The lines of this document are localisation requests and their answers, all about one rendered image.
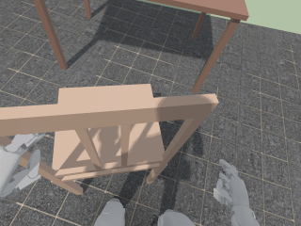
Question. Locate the right robot forearm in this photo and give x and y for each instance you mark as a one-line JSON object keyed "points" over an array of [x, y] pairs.
{"points": [[241, 215]]}

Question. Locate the table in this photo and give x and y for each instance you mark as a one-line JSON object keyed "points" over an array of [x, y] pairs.
{"points": [[236, 10]]}

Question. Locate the right robot thigh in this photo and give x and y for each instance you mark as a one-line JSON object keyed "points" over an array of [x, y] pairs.
{"points": [[172, 218]]}

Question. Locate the robot right hand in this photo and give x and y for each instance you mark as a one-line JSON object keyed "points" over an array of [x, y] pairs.
{"points": [[235, 193]]}

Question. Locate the left robot shin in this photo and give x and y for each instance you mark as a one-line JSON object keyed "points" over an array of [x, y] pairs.
{"points": [[114, 200]]}

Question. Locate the chair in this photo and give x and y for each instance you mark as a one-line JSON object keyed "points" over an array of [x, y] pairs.
{"points": [[106, 130]]}

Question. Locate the robot left hand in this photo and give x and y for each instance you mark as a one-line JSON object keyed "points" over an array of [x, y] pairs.
{"points": [[10, 157]]}

